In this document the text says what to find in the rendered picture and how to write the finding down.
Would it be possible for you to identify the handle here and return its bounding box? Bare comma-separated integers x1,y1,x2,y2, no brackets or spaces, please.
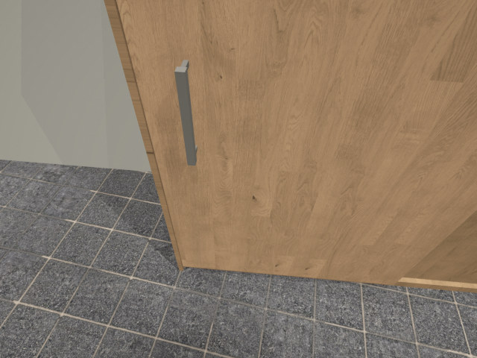
174,60,198,166

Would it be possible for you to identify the wardrobe door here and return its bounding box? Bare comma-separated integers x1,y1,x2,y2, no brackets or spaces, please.
116,0,477,285
403,210,477,283

